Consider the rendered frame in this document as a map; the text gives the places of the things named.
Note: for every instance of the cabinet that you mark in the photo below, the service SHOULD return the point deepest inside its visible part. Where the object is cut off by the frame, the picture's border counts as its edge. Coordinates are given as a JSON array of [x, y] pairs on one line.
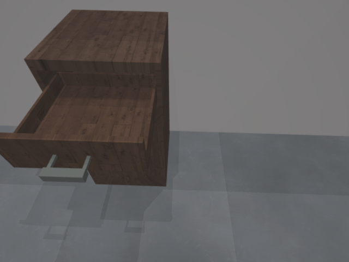
[[107, 41]]

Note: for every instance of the handle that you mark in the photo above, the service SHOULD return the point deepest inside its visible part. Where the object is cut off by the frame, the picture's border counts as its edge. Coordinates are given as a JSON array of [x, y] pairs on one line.
[[64, 174]]

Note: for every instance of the drawer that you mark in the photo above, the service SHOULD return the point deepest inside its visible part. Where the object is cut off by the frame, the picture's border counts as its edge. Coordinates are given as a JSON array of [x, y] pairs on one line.
[[108, 116]]

